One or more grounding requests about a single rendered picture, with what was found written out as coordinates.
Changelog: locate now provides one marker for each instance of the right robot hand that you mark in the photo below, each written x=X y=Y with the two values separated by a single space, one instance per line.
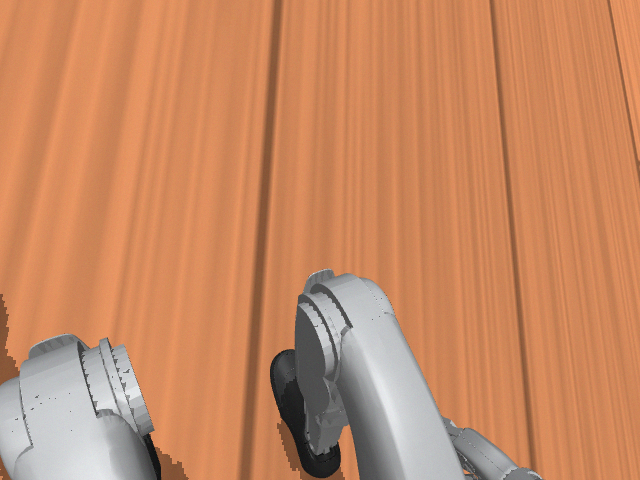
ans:
x=478 y=455

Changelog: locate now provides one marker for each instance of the left robot foot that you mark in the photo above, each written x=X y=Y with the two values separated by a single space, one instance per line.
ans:
x=153 y=455

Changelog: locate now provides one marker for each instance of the right robot foot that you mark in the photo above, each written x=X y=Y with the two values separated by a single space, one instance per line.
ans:
x=290 y=403

